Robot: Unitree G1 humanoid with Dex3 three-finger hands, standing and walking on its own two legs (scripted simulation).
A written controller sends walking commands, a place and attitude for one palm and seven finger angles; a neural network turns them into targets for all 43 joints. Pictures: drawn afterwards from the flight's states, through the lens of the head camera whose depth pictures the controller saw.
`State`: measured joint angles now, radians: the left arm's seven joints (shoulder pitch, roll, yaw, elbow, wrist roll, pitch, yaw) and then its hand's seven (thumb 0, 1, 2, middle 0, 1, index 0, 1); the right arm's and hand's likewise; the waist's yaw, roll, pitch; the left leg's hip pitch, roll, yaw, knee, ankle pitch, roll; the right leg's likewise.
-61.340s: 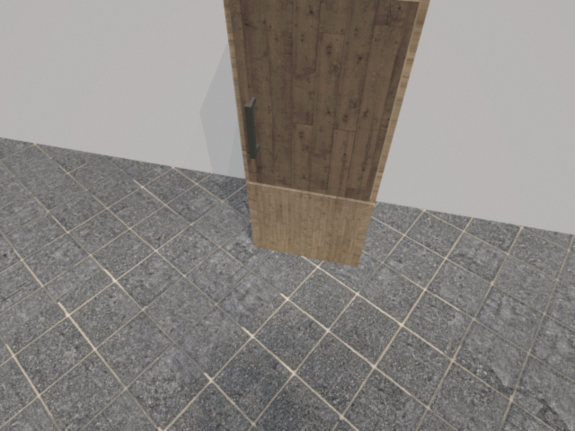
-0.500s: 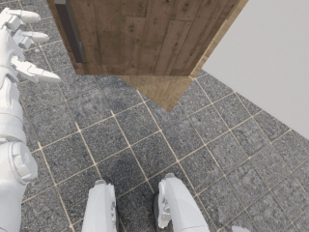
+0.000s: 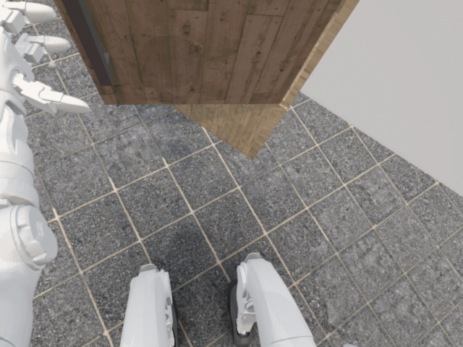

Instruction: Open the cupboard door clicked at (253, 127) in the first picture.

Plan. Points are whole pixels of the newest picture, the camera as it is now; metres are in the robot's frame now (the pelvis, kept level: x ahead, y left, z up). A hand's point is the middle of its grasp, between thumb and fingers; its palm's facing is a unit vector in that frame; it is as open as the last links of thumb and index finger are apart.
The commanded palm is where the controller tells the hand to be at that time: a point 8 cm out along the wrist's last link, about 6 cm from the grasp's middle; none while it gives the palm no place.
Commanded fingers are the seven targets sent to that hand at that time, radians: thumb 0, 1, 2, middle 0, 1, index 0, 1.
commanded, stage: slide the fingers in behind the handle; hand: left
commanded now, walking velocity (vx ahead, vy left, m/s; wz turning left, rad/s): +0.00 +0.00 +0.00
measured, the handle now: (91, 32) +0.59 +0.17 +0.06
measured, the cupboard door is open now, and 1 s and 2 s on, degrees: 39 38 38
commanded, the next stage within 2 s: close the thumb around the handle in 1.42 s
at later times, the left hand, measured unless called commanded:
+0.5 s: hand (70, 67) +0.54 +0.20 +0.04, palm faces +0.01 -1.00 -0.04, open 14.1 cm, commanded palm +0.52 +0.22 +0.04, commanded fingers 0.00 -0.50 0.30 -0.30 -1.20 -0.30 -1.20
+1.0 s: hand (101, 66) +0.55 +0.16 +0.03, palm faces +0.01 -1.00 -0.02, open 13.9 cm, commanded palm +0.53 +0.19 +0.04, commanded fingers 0.00 -0.50 0.30 -0.30 -1.20 -0.30 -1.20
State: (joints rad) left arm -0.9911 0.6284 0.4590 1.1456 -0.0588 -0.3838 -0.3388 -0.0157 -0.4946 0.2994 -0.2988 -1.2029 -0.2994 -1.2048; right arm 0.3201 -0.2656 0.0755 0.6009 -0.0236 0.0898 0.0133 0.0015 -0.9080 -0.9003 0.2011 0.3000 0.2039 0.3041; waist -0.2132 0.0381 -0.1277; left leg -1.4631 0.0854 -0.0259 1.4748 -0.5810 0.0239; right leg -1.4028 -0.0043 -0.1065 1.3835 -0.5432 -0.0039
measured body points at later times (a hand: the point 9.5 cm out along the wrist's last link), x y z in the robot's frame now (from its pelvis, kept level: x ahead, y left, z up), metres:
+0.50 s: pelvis +0.00 +0.00 +0.00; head +0.19 +0.04 +0.41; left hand +0.53 +0.25 +0.04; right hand +0.03 -0.26 -0.10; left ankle +0.04 +0.11 -0.58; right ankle +0.05 -0.13 -0.58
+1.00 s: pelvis +0.00 +0.00 +0.00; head +0.20 +0.03 +0.41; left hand +0.54 +0.21 +0.04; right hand +0.02 -0.26 -0.11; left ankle +0.04 +0.11 -0.58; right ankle +0.05 -0.13 -0.58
